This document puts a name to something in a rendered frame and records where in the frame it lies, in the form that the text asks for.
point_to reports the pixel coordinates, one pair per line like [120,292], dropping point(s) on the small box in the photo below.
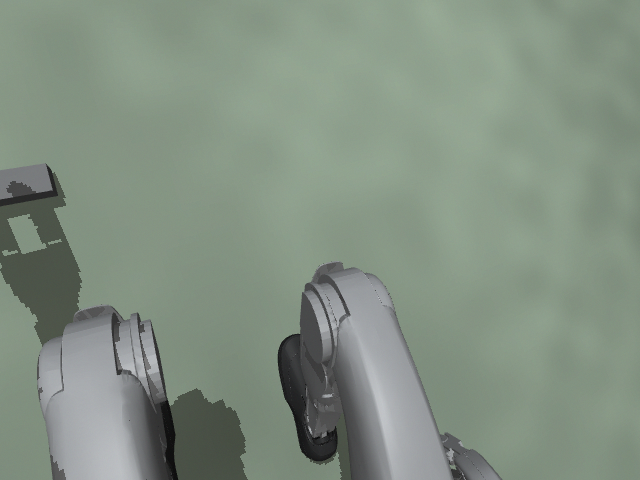
[27,183]

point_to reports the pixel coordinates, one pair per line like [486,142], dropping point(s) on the right robot hand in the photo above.
[470,464]

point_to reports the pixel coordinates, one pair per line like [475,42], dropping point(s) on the right robot foot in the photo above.
[294,389]

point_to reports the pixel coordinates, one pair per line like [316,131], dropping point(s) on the left robot foot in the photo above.
[170,438]

